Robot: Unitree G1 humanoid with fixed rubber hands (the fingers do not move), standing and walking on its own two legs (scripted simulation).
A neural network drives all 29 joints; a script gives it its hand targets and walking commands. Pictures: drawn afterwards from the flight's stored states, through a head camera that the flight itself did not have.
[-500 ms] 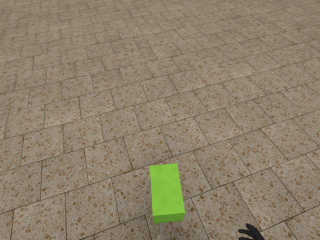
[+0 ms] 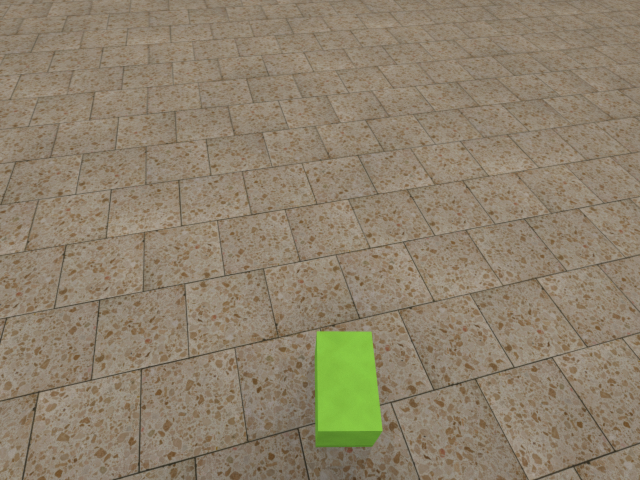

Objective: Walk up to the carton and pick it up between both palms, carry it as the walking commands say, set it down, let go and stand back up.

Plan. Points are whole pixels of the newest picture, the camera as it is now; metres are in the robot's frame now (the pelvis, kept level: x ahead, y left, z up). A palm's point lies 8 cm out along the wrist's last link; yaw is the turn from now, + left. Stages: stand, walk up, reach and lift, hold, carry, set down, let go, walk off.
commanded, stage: walk up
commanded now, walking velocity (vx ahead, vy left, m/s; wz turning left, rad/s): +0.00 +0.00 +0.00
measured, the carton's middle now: (344, 388) +0.46 -0.07 -0.68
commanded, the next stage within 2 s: stand in 1.54 s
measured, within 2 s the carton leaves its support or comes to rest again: neither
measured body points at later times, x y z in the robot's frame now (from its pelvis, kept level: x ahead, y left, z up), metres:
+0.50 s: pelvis +0.02 -0.04 +0.00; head +0.04 -0.06 +0.45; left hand +0.06 +0.19 -0.14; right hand +0.00 -0.28 -0.16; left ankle +0.01 +0.11 -0.73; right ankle +0.01 -0.16 -0.74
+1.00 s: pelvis +0.04 -0.05 +0.01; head +0.05 -0.05 +0.45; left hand +0.03 +0.18 -0.15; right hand +0.03 -0.27 -0.16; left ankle +0.01 +0.10 -0.74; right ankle +0.01 -0.16 -0.74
